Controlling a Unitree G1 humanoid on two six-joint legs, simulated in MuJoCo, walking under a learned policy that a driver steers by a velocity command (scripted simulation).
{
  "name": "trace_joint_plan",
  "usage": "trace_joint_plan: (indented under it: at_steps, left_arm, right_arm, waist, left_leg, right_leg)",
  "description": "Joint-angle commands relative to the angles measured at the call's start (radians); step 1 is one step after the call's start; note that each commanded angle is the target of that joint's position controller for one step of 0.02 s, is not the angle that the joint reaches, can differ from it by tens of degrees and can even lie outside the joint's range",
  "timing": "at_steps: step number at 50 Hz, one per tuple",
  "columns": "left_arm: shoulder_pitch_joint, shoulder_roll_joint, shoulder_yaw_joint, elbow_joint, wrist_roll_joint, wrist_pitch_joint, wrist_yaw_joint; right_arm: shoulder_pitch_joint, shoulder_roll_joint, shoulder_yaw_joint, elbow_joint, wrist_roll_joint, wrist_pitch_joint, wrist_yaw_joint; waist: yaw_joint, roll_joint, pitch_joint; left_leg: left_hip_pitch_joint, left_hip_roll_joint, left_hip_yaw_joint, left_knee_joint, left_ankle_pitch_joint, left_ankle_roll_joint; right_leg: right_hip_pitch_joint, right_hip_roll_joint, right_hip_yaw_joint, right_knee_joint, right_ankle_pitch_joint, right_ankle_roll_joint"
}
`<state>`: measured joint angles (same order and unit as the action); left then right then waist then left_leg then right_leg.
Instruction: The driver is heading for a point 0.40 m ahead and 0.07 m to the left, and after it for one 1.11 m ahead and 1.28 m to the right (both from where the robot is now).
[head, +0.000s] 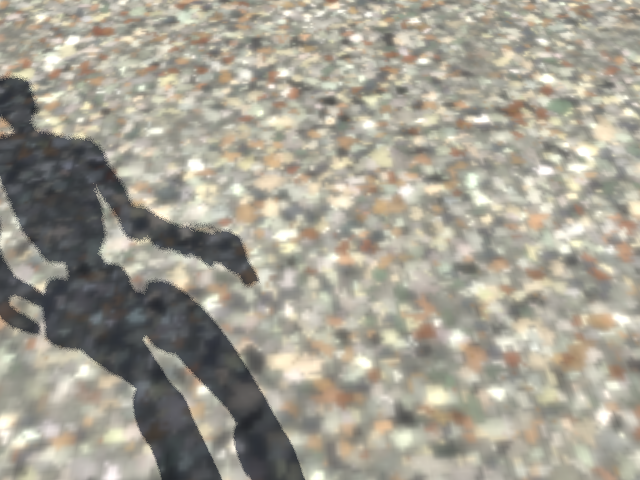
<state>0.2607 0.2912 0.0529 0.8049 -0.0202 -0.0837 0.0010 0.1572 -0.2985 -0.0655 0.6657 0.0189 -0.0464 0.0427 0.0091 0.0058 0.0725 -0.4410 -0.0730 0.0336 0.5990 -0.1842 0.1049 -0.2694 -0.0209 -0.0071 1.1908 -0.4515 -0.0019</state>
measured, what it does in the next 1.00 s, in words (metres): walks ahead: right foot, then left foot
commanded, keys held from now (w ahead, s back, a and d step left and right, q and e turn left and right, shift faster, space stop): w+q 0.32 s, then w+e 0.68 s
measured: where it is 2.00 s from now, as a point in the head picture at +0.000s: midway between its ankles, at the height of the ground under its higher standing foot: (387, 234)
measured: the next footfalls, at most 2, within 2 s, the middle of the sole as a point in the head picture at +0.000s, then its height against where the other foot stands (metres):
right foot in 0.38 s outside the picture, level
left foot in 0.84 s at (268, 406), level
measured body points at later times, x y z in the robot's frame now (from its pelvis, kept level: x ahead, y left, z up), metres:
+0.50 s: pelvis +0.29 -0.04 +0.01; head +0.31 -0.05 +0.46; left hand +0.37 +0.25 -0.08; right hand +0.43 -0.30 -0.10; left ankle +0.14 +0.06 -0.64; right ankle +0.37 -0.13 -0.72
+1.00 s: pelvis +0.52 +0.03 +0.02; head +0.54 +0.05 +0.47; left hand +0.61 +0.32 -0.10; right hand +0.66 -0.23 -0.07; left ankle +0.54 +0.14 -0.72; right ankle +0.48 -0.11 -0.64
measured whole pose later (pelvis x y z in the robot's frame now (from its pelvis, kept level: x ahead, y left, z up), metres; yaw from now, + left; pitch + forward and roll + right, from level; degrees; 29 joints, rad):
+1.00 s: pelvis +0.52 +0.03 +0.02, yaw -2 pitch +1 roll +1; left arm 0.32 0.32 0.07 0.75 -0.03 -0.03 0.01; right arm 0.21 -0.25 -0.05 0.70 -0.01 -0.09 0.01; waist 0.01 -0.05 0.00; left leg -0.23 -0.02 0.03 0.41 -0.19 0.02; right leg -0.49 -0.02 0.07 1.12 -0.35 0.00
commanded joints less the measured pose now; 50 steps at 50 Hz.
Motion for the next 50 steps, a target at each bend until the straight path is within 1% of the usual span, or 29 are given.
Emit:
trace_joint_plan:
  at_steps: [1,2,5,7,10,14,16,18,19,20,21,22,23,24,25,26,28,32,37,39,41,42,43,44,45,46,47,48,50]
  left_arm:
    - [-0.078,0.135,0.027,-0.126,0.015,-0.057,-0.001]
    - [-0.059,0.135,0.031,-0.123,0.024,-0.045,-0.002]
    - [-0.049,0.101,0.024,-0.126,0.037,-0.016,0.002]
    - [-0.123,0.078,0.014,-0.148,0.038,-0.010,0.005]
    - [-0.236,0.054,0.001,-0.171,0.031,-0.016,-0.003]
    - [-0.303,0.090,0.012,-0.195,0.013,-0.032,-0.019]
    - [-0.283,0.117,0.025,-0.193,0.011,-0.041,-0.025]
    - [-0.159,0.132,0.037,-0.153,0.016,-0.051,-0.026]
    - [-0.064,0.161,0.050,-0.134,0.030,-0.056,-0.022]
    - [0.060,0.223,0.062,-0.123,0.044,-0.056,-0.020]
    - [0.145,0.271,0.081,-0.064,0.032,-0.041,-0.034]
    - [0.116,0.178,0.056,-0.080,0.001,-0.040,-0.041]
    - [0.053,0.133,0.041,-0.093,0.000,-0.032,-0.038]
    - [0.018,0.122,0.033,-0.104,0.012,-0.024,-0.038]
    - [-0.002,0.114,0.029,-0.105,0.016,-0.018,-0.035]
    - [-0.006,0.104,0.023,-0.106,0.021,-0.017,-0.031]
    - [0.011,0.100,0.022,-0.097,0.012,-0.014,-0.023]
    - [0.046,0.159,0.042,-0.078,-0.003,0.001,0.000]
    - [0.121,0.162,0.046,-0.054,-0.012,0.025,0.011]
    - [0.118,0.164,0.049,-0.056,-0.012,0.033,0.013]
    - [0.102,0.129,0.041,-0.065,-0.009,0.036,0.014]
    - [0.081,0.080,0.024,-0.083,0.002,0.031,0.011]
    - [0.163,0.003,0.001,-0.106,0.002,0.021,0.011]
    - [0.194,0.060,0.007,-0.124,-0.021,0.016,0.014]
    - [0.137,0.132,0.028,-0.111,-0.025,0.021,0.016]
    - [0.083,0.139,0.034,-0.115,-0.016,0.028,0.015]
    - [0.064,0.125,0.035,-0.116,-0.008,0.033,0.012]
    - [0.050,0.112,0.037,-0.123,-0.005,0.039,0.008]
    - [0.033,0.073,0.030,-0.137,-0.007,0.049,-0.002]
  right_arm:
    - [0.108,-0.116,-0.036,-0.044,-0.004,-0.021,-0.011]
    - [0.082,-0.109,-0.031,-0.060,-0.016,-0.021,-0.016]
    - [0.082,-0.132,-0.038,-0.056,-0.011,-0.025,-0.031]
    - [0.104,-0.155,-0.045,-0.046,-0.007,-0.021,-0.044]
    - [0.140,-0.161,-0.047,-0.030,0.001,-0.009,-0.056]
    - [0.196,-0.159,-0.049,-0.005,0.009,0.002,-0.059]
    - [0.191,-0.154,-0.050,-0.004,0.007,0.006,-0.062]
    - [0.177,-0.122,-0.040,0.001,-0.003,0.009,-0.062]
    - [0.187,-0.080,-0.024,-0.002,-0.010,0.006,-0.057]
    - [0.260,-0.026,-0.003,-0.012,-0.026,0.002,-0.058]
    - [0.369,-0.012,0.005,-0.015,0.009,-0.009,-0.057]
    - [0.305,-0.108,-0.010,-0.004,0.015,-0.013,-0.057]
    - [0.176,-0.143,-0.019,-0.025,0.007,-0.017,-0.055]
    - [0.100,-0.133,-0.015,-0.042,-0.011,-0.023,-0.056]
    - [0.066,-0.117,-0.016,-0.057,-0.026,-0.034,-0.055]
    - [0.069,-0.099,-0.015,-0.061,-0.031,-0.042,-0.052]
    - [0.074,-0.067,-0.007,-0.063,-0.032,-0.046,-0.047]
    - [-0.043,-0.021,0.017,-0.088,-0.029,-0.052,-0.041]
    - [-0.154,-0.051,0.009,-0.109,-0.009,-0.068,-0.028]
    - [-0.143,-0.073,-0.002,-0.109,-0.005,-0.075,-0.029]
    - [-0.037,-0.100,-0.022,-0.081,-0.010,-0.078,-0.038]
    - [0.087,-0.143,-0.037,-0.066,-0.022,-0.078,-0.048]
    - [0.195,-0.228,-0.057,-0.051,-0.034,-0.065,-0.055]
    - [0.236,-0.212,-0.060,-0.018,-0.024,-0.052,-0.043]
    - [0.190,-0.137,-0.041,-0.025,-0.017,-0.053,-0.040]
    - [0.144,-0.098,-0.028,-0.026,-0.018,-0.052,-0.039]
    - [0.101,-0.069,-0.018,-0.023,-0.023,-0.053,-0.037]
    - [0.073,-0.052,-0.013,-0.015,-0.030,-0.053,-0.036]
    - [0.058,-0.056,-0.018,-0.001,-0.030,-0.062,-0.036]
  waist:
    - [-0.038,-0.023,-0.145]
    - [-0.010,0.007,-0.127]
    - [0.010,0.018,-0.105]
    - [-0.011,0.028,-0.079]
    - [-0.059,0.065,-0.073]
    - [-0.082,0.087,-0.075]
    - [-0.060,0.111,-0.077]
    - [-0.003,0.134,-0.110]
    - [0.037,0.109,-0.189]
    - [0.047,-0.055,-0.332]
    - [0.014,-0.373,-0.368]
    - [0.042,-0.221,-0.265]
    - [0.054,-0.129,-0.149]
    - [0.051,-0.061,-0.096]
    - [0.035,-0.049,-0.061]
    - [0.015,-0.076,-0.071]
    - [0.002,-0.112,-0.095]
    - [0.031,-0.103,-0.077]
    - [0.061,-0.103,-0.069]
    - [0.036,-0.115,-0.072]
    - [-0.030,-0.114,-0.107]
    - [-0.094,-0.059,-0.196]
    - [-0.092,0.182,-0.324]
    - [-0.082,0.306,-0.319]
    - [-0.091,0.175,-0.187]
    - [-0.080,0.121,-0.109]
    - [-0.059,0.096,-0.071]
    - [-0.040,0.110,-0.046]
    - [-0.025,0.122,-0.036]
  left_leg:
    - [0.452,0.286,-0.472,-0.319,0.131,0.204]
    - [0.372,0.263,-0.436,-0.340,0.203,0.203]
    - [0.252,0.230,-0.354,-0.373,0.325,0.209]
    - [0.206,0.195,-0.304,-0.377,0.314,0.185]
    - [0.169,0.145,-0.269,-0.354,0.194,0.128]
    - [0.238,0.183,-0.369,-0.288,0.084,0.103]
    - [0.288,0.208,-0.434,-0.231,0.069,0.089]
    - [0.318,0.205,-0.412,-0.147,0.158,0.063]
    - [0.297,0.154,-0.358,0.007,0.212,0.032]
    - [0.138,0.064,-0.273,0.301,0.000,-0.015]
    - [-0.190,-0.043,-0.180,0.584,-0.401,-0.080]
    - [-0.308,0.022,-0.225,0.674,-0.376,-0.079]
    - [-0.337,0.068,-0.187,0.671,-0.277,-0.076]
    - [-0.314,0.094,-0.152,0.634,-0.218,-0.076]
    - [-0.297,0.120,-0.146,0.565,-0.172,-0.079]
    - [-0.245,0.136,-0.142,0.510,-0.143,-0.084]
    - [-0.197,0.134,-0.116,0.398,-0.148,-0.105]
    - [-0.099,0.102,-0.082,0.114,-0.005,-0.144]
    - [0.035,0.056,-0.103,-0.072,0.157,-0.153]
    - [0.107,0.056,-0.110,-0.122,0.133,-0.135]
    - [0.290,0.080,-0.104,-0.182,0.112,-0.095]
    - [0.479,0.196,-0.203,-0.176,0.062,-0.042]
    - [0.760,0.415,-0.500,-0.209,-0.038,0.070]
    - [0.763,0.518,-0.785,-0.298,-0.307,0.150]
    - [0.656,0.468,-0.701,-0.327,-0.371,0.123]
    - [0.560,0.419,-0.555,-0.337,-0.266,0.091]
    - [0.482,0.374,-0.450,-0.360,-0.151,0.077]
    - [0.423,0.346,-0.370,-0.382,-0.060,0.069]
    - [0.355,0.318,-0.256,-0.424,0.058,0.067]
  right_leg:
    - [-0.438,-0.076,0.105,0.005,0.088,-0.011]
    - [-0.377,-0.089,0.107,-0.024,0.115,0.000]
    - [-0.334,-0.083,0.074,-0.149,0.170,0.054]
    - [-0.335,-0.065,0.061,-0.295,0.285,0.080]
    - [-0.255,-0.014,0.052,-0.532,0.486,0.087]
    - [-0.207,0.016,0.086,-0.665,0.509,0.067]
    - [-0.178,0.017,0.101,-0.694,0.434,0.040]
    - [-0.058,0.013,0.056,-0.736,0.421,-0.007]
    - [0.102,-0.034,0.088,-0.734,0.406,-0.053]
    - [0.373,-0.205,0.320,-0.710,0.387,-0.150]
    - [0.567,-0.348,0.786,-0.872,0.095,-0.305]
    - [0.519,-0.337,0.837,-0.929,-0.124,-0.287]
    - [0.408,-0.296,0.692,-0.933,-0.082,-0.250]
    - [0.303,-0.249,0.588,-0.941,0.048,-0.237]
    - [0.237,-0.214,0.527,-0.950,0.162,-0.237]
    - [0.202,-0.179,0.478,-0.960,0.253,-0.229]
    - [0.181,-0.148,0.416,-0.972,0.365,-0.239]
    - [0.082,-0.119,0.331,-0.989,0.415,-0.236]
    - [0.059,-0.117,0.367,-0.941,0.351,-0.200]
    - [0.065,-0.124,0.411,-0.897,0.315,-0.179]
    - [0.018,-0.077,0.402,-0.792,0.308,-0.136]
    - [-0.066,-0.027,0.341,-0.594,0.268,-0.100]
    - [-0.312,0.096,0.193,-0.283,-0.032,-0.039]
    - [-0.503,0.058,0.147,-0.082,-0.156,-0.024]
    - [-0.549,0.007,0.168,0.006,-0.069,-0.018]
    - [-0.543,-0.018,0.147,0.020,0.010,-0.012]
    - [-0.515,-0.041,0.138,-0.001,0.070,-0.004]
    - [-0.490,-0.065,0.135,-0.028,0.111,0.001]
    - [-0.447,-0.084,0.111,-0.056,0.167,0.011]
